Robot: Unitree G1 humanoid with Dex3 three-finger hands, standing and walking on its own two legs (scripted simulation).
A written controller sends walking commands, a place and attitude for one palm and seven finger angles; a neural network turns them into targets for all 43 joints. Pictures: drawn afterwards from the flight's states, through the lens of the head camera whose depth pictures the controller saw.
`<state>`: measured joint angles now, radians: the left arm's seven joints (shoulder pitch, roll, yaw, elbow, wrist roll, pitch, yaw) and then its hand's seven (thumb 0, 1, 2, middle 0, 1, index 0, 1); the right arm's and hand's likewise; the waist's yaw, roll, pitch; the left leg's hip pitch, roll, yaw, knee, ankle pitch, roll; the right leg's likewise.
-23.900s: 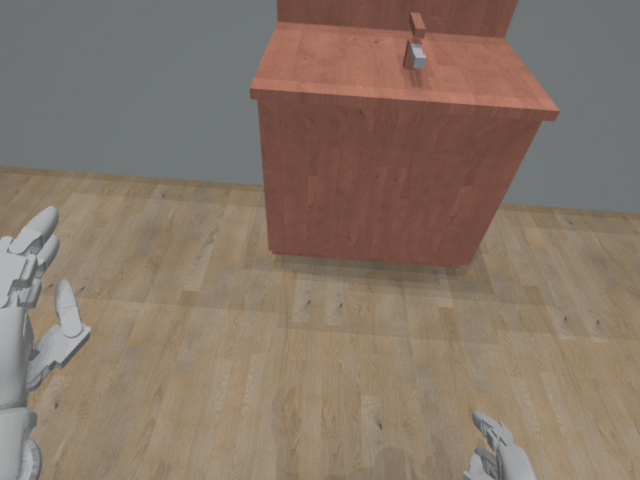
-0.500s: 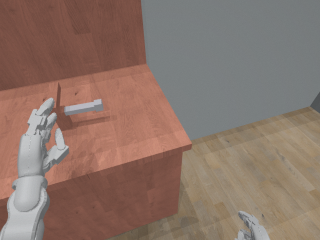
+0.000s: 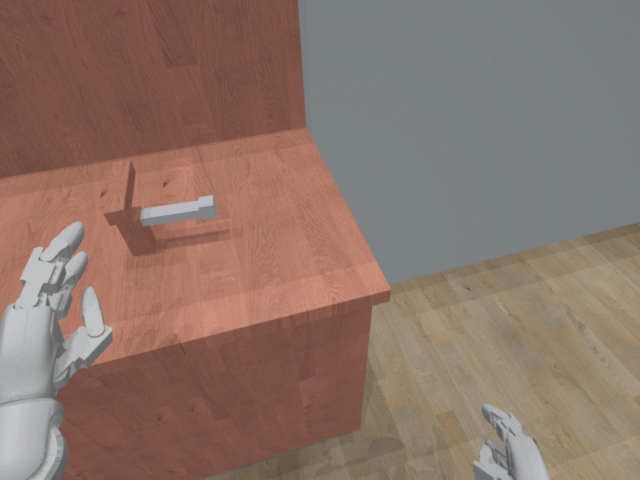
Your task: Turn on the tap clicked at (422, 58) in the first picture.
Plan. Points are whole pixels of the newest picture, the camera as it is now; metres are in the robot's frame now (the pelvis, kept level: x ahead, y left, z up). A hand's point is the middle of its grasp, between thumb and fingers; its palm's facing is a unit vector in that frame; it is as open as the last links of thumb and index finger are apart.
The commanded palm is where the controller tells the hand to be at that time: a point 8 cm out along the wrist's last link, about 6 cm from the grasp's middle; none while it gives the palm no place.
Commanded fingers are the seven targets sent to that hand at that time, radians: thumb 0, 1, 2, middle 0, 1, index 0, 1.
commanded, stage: draw the hand back beside the body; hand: left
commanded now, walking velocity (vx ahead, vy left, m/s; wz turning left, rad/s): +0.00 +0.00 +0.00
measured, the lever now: (207, 207) +0.50 +0.26 +0.07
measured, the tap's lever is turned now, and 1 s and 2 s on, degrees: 86 86 86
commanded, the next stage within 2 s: step back with the hand held close in 0.08 s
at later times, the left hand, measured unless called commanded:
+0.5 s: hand (109, 344) +0.20 +0.24 +0.14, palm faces +0.32 -0.84 -0.44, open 7.4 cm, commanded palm +0.15 +0.29 +0.17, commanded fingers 0.00 0.90 0.90 -0.20 -0.30 -0.20 -0.30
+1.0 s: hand (32, 417) +0.12 +0.27 +0.15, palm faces +0.44 -0.78 -0.44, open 7.4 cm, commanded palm +0.06 +0.30 +0.17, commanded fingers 0.00 0.90 0.90 -0.20 -0.30 -0.20 -0.30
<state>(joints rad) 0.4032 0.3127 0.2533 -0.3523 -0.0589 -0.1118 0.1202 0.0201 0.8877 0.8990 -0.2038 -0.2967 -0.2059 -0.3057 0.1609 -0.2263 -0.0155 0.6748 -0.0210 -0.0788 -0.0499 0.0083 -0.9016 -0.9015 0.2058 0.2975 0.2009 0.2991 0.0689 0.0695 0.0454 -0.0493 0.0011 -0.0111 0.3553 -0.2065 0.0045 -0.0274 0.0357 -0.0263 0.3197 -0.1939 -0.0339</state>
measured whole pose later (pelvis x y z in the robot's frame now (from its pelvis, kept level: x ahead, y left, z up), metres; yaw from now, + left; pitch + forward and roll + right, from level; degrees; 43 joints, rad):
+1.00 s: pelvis -0.09 +0.02 -0.02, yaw +1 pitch -1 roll -1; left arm 0.45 0.34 0.34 -0.45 0.01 -0.19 0.14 0.02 0.89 0.90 -0.21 -0.30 -0.21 -0.31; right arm 0.20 -0.22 -0.02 0.58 0.00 -0.03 -0.07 0.01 -0.90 -0.90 0.21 0.30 0.20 0.30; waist 0.02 0.05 0.04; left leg -0.41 -0.02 0.00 0.61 -0.25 0.05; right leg -0.37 0.03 0.02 0.55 -0.16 0.00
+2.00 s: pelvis -0.25 +0.01 -0.01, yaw -3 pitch +0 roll +1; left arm 0.43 0.31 0.29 -0.37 -0.03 -0.11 0.17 0.02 0.88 0.90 -0.21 -0.30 -0.21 -0.31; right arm 0.30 -0.25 -0.04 0.68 0.00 -0.07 -0.09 0.01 -0.90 -0.90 0.21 0.30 0.20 0.30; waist 0.01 -0.01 -0.08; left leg -0.30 0.01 0.01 0.62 -0.31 0.02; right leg -0.24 0.01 -0.01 0.48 -0.25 -0.03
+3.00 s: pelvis -0.27 +0.03 -0.01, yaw -3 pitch +0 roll -1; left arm 0.46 0.33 0.30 -0.44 -0.04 -0.15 0.16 0.02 0.89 0.90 -0.21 -0.30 -0.21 -0.31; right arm 0.20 -0.21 -0.01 0.62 -0.01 -0.09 -0.07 0.01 -0.90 -0.90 0.21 0.30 0.20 0.30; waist 0.01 0.02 0.00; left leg -0.22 0.02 0.00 0.46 -0.24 0.00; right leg -0.22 0.01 -0.02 0.41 -0.18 0.00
